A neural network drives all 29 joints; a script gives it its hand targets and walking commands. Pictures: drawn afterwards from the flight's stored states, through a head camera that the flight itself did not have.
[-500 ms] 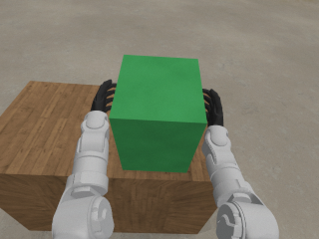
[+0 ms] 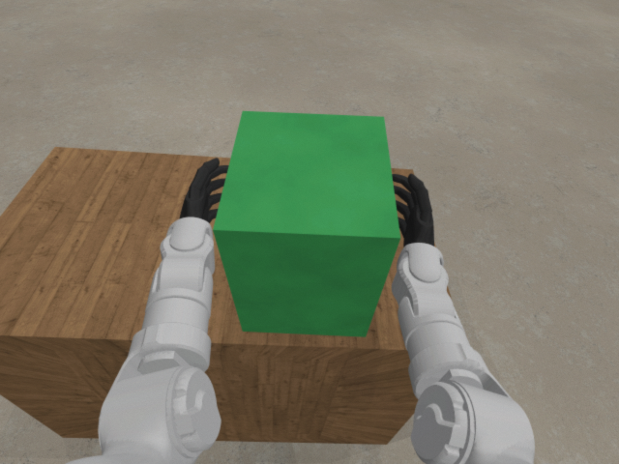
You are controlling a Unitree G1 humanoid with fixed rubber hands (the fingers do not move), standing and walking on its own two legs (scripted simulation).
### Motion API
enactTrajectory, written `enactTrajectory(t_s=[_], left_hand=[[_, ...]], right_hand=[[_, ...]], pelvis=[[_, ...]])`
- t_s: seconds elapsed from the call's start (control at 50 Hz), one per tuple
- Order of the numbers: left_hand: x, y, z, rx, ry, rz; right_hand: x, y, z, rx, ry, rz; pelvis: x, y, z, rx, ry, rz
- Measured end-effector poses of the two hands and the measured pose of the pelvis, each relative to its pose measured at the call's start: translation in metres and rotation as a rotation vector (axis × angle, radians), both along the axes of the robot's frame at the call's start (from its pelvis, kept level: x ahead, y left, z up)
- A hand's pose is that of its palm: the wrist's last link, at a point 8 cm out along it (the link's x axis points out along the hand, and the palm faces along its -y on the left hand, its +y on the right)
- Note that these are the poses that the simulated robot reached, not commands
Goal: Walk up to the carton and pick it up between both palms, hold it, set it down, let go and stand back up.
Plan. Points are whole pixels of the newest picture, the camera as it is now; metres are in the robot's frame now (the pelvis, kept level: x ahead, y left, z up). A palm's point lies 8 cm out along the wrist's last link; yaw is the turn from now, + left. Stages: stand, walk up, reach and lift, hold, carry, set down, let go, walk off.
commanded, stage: set down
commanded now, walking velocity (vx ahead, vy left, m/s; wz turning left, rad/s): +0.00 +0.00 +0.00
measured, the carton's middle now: (308, 231) +0.44 +0.01 +0.06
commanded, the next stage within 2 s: none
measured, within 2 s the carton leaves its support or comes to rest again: rests again in 1.10 s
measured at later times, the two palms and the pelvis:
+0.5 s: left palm (205, 220) +0.43 +0.16 +0.09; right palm (410, 239) +0.41 -0.13 +0.09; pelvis +0.01 +0.00 +0.00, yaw +0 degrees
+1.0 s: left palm (214, 226) +0.44 +0.15 +0.06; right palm (408, 249) +0.41 -0.14 +0.06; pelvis +0.01 +0.00 +0.00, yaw -1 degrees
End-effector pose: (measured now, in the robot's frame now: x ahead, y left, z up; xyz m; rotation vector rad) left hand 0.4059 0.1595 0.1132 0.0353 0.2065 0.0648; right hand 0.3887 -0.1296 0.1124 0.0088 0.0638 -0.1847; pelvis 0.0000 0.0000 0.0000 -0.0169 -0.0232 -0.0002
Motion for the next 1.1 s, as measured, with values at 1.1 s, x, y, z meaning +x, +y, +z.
enactTrajectory(t_s=[1.1], left_hand=[[0.033, -0.011, -0.056, -0.008, 0.070, -0.027]], right_hand=[[0.022, -0.010, -0.058, -0.011, 0.119, -0.035]], pelvis=[[0.007, -0.002, -0.003, 0.003, 0.219, -0.010]])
